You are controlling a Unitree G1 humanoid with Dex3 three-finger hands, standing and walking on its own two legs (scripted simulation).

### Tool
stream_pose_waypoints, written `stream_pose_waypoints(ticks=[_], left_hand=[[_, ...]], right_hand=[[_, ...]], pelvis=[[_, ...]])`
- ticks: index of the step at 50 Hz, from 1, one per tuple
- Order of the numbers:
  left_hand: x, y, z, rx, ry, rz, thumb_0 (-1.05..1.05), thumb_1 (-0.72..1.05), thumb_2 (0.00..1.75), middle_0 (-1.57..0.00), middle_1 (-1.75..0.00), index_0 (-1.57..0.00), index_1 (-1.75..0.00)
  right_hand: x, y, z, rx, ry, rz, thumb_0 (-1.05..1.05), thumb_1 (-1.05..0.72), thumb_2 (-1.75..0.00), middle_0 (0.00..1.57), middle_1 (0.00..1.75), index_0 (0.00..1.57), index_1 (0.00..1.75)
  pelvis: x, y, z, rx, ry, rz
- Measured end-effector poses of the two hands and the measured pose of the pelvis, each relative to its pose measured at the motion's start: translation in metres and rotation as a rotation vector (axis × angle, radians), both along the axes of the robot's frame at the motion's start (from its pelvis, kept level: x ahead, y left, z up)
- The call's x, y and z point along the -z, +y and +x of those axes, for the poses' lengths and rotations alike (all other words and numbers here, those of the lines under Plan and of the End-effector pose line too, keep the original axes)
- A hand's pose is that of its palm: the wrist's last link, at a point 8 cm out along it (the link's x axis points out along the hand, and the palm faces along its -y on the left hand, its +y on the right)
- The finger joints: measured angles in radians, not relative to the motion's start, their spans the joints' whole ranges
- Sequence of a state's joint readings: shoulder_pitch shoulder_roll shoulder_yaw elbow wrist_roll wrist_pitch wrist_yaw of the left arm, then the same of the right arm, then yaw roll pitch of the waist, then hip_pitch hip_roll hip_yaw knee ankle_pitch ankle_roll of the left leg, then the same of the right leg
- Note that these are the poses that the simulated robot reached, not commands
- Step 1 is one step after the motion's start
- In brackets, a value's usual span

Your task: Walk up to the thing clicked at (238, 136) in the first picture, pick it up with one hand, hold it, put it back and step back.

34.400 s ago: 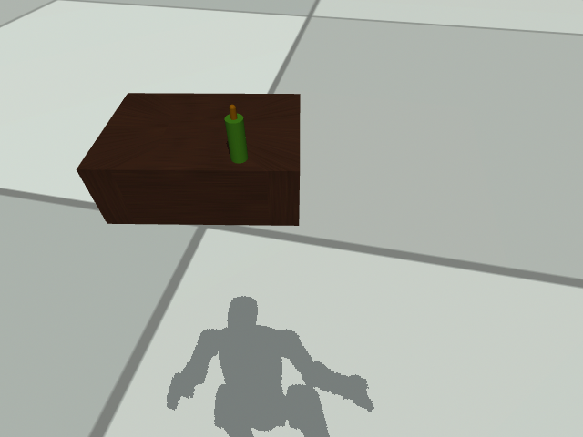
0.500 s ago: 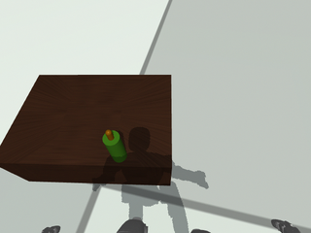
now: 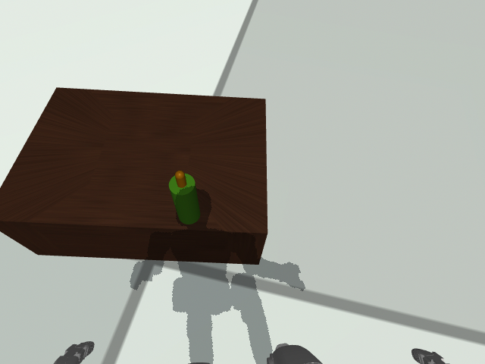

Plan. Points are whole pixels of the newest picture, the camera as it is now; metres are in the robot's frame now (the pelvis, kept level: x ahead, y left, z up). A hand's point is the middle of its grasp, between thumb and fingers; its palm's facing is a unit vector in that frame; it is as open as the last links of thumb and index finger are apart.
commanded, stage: step back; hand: left
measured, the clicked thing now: (184, 195) +0.57 +0.18 -0.32
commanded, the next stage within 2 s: none
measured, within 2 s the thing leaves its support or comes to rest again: neither
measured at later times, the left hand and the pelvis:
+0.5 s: hand out of the picture +0.03 +0.29 -0.15, palm faces +0.00 -0.92 -0.38, open 7.4 cm; pelvis -0.12 +0.02 -0.02, yaw +0 degrees
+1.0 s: hand out of the picture -0.20 +0.26 -0.15, palm faces -0.08 -0.92 -0.39, open 7.4 cm; pelvis -0.28 -0.01 -0.01, yaw -5 degrees
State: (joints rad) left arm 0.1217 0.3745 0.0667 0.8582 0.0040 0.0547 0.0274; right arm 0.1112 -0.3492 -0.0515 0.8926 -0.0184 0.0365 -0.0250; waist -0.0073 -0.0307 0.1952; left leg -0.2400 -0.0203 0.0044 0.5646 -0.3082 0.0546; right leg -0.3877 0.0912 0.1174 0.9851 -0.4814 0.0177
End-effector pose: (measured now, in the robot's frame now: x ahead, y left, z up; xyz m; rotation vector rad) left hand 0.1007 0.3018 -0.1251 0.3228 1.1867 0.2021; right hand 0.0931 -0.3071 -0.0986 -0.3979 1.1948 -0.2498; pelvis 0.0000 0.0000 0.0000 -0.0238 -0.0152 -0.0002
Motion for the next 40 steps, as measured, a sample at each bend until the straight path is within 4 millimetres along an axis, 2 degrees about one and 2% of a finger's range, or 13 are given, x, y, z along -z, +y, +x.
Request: stream_pose_waypoints(ticks=[5, 10, 14, 18, 21, 24, 27, 30, 35, 40], left_hand=[[0.000, -0.003, -0.020, 0.033, 0.007, 0.040, 0.01, 0.90, 0.90, -0.21, -0.30, -0.20, -0.30], [-0.015, -0.009, -0.040, 0.050, -0.011, 0.053, 0.01, 0.90, 0.90, -0.21, -0.30, -0.21, -0.30], [-0.029, -0.005, -0.049, 0.035, -0.054, 0.062, 0.01, 0.90, 0.90, -0.21, -0.30, -0.21, -0.30], [-0.033, 0.002, -0.054, 0.049, -0.102, 0.068, 0.01, 0.90, 0.90, -0.21, -0.30, -0.21, -0.30], [-0.027, 0.012, -0.061, 0.058, -0.137, 0.062, 0.01, 0.90, 0.90, -0.21, -0.30, -0.21, -0.30], [-0.013, 0.025, -0.073, 0.054, -0.161, 0.041, 0.01, 0.90, 0.90, -0.21, -0.30, -0.21, -0.30], [-0.005, 0.031, -0.095, 0.034, -0.134, 0.020, 0.01, 0.90, 0.90, -0.21, -0.30, -0.21, -0.30], [-0.005, 0.032, -0.121, 0.015, -0.092, -0.002, 0.01, 0.90, 0.90, -0.21, -0.30, -0.20, -0.30], [-0.003, 0.035, -0.169, 0.008, -0.034, -0.006, 0.01, 0.90, 0.90, -0.21, -0.30, -0.20, -0.30], [0.004, 0.032, -0.215, 0.037, 0.040, 0.019, 0.01, 0.90, 0.90, -0.21, -0.30, -0.20, -0.30]], right_hand=[[0.018, -0.006, -0.005, 0.015, -0.077, 0.039, 0.01, -0.90, -0.90, 0.21, 0.30, 0.21, 0.30], [0.025, -0.004, -0.023, 0.042, -0.075, 0.086, 0.01, -0.90, -0.90, 0.20, 0.30, 0.21, 0.30], [0.021, 0.000, -0.047, 0.022, -0.049, 0.093, 0.01, -0.90, -0.90, 0.20, 0.30, 0.21, 0.30], [0.022, 0.000, -0.076, 0.008, -0.017, 0.064, 0.01, -0.90, -0.90, 0.20, 0.30, 0.21, 0.30], [0.024, 0.004, -0.099, -0.003, 0.002, 0.033, 0.01, -0.90, -0.90, 0.20, 0.30, 0.21, 0.30], [0.023, 0.013, -0.124, -0.009, 0.014, 0.004, 0.01, -0.90, -0.90, 0.20, 0.30, 0.21, 0.30], [0.013, 0.024, -0.152, -0.010, 0.021, 0.006, 0.01, -0.90, -0.90, 0.20, 0.30, 0.21, 0.30], [-0.002, 0.027, -0.173, -0.005, 0.024, -0.004, 0.01, -0.90, -0.90, 0.21, 0.30, 0.21, 0.30], [-0.015, 0.023, -0.189, -0.003, -0.017, -0.029, 0.01, -0.90, -0.90, 0.21, 0.30, 0.21, 0.30], [-0.013, 0.011, -0.203, -0.003, -0.097, -0.033, 0.01, -0.90, -0.90, 0.21, 0.30, 0.21, 0.30]], pelvis=[[0.013, -0.004, -0.018, 0.041, -0.020, 0.026], [0.008, -0.008, -0.038, 0.042, -0.033, 0.020], [0.001, -0.005, -0.055, 0.038, -0.016, 0.051], [0.002, 0.003, -0.076, 0.023, -0.001, 0.043], [0.009, 0.012, -0.094, -0.004, -0.006, 0.026], [0.017, 0.022, -0.116, -0.021, -0.030, 0.035], [0.014, 0.027, -0.132, -0.003, -0.043, 0.036], [0.004, 0.028, -0.145, -0.007, -0.032, -0.004], [-0.002, 0.026, -0.172, 0.028, -0.011, -0.011], [0.005, 0.019, -0.208, 0.073, -0.016, 0.003]])
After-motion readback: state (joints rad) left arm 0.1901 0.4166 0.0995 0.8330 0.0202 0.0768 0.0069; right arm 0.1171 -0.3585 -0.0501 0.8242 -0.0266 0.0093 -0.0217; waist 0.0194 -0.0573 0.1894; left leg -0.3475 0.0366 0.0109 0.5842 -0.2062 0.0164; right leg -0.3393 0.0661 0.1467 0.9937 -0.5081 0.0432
